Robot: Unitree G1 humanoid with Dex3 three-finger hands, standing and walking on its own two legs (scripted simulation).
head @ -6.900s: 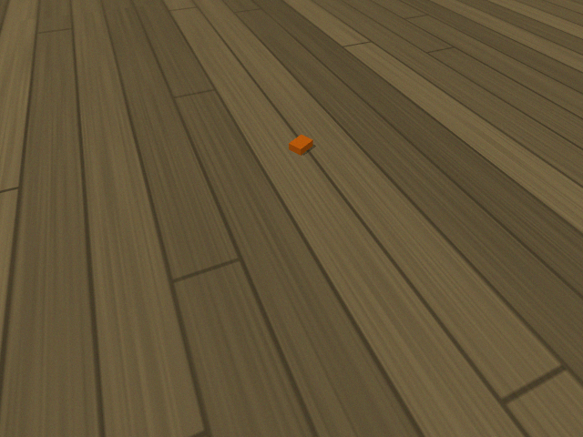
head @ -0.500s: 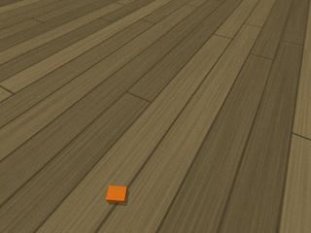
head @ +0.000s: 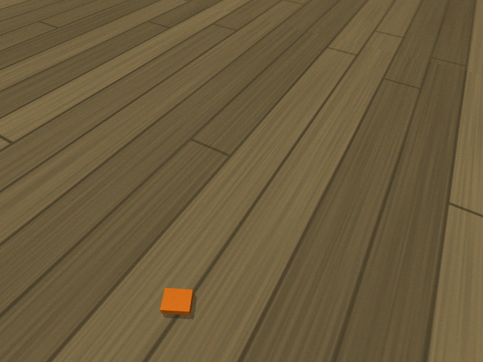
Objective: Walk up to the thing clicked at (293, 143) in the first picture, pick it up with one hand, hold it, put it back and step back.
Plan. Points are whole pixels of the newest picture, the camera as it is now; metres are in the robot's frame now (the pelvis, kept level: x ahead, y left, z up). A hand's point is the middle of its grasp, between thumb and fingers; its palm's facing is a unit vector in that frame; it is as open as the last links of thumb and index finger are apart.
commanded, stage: walk up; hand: left
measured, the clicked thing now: (177, 301) +0.49 +0.25 -0.76
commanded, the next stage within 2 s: stand in 0.04 s
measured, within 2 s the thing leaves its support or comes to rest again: neither
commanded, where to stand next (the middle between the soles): +0.07 +0.01 m, yaw -4 degrees
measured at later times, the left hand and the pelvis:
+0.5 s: hand out of the picture +0.08 +0.25 -0.16, palm faces -0.01 -0.94 -0.34, open 7.4 cm; pelvis +0.00 +0.00 +0.00, yaw -1 degrees
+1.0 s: hand out of the picture +0.08 +0.24 -0.16, palm faces -0.03 -0.94 -0.34, open 7.4 cm; pelvis +0.00 -0.01 +0.00, yaw -1 degrees
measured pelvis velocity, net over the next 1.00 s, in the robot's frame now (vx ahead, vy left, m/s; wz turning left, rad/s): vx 0.00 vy -0.01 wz -0.02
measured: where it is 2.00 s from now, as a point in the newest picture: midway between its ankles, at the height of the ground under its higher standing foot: outside the picture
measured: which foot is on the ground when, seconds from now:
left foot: down 0.00-1.00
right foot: down 0.00-1.00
